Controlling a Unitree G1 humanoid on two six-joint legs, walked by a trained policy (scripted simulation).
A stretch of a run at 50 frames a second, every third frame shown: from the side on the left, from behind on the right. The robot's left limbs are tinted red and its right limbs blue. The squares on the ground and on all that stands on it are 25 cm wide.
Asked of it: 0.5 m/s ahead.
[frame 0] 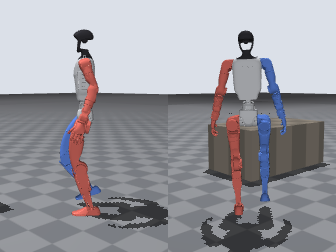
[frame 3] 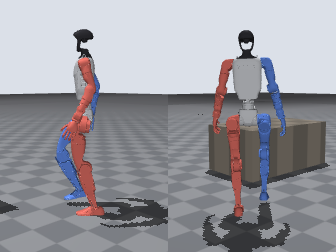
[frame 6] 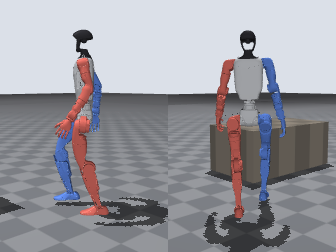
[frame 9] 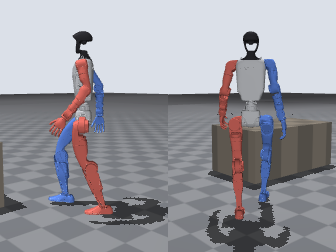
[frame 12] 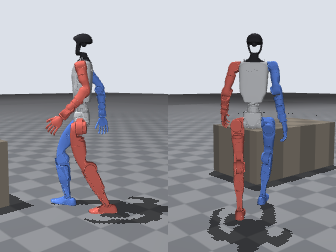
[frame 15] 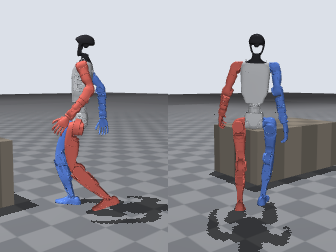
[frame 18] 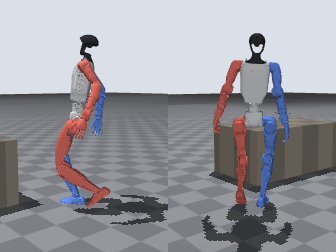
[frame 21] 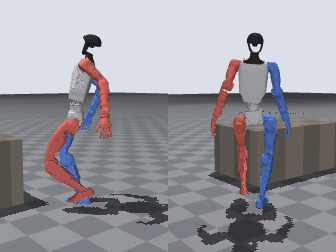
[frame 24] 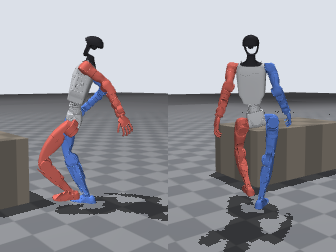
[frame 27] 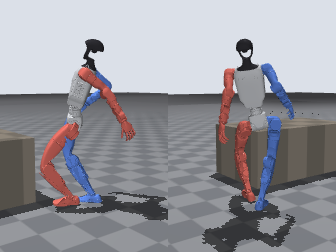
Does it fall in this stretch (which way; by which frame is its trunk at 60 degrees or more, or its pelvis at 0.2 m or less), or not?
no
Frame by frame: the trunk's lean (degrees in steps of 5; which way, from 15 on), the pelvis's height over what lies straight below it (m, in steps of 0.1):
0: 5, 0.8
3: 0, 0.8
6: 0, 0.8
9: 0, 0.8
12: 0, 0.8
15: 5, 0.7
18: 10, 0.7
21: 15 backward, 0.7
24: 20 backward, 0.7
27: 20 backward and to its left, 0.7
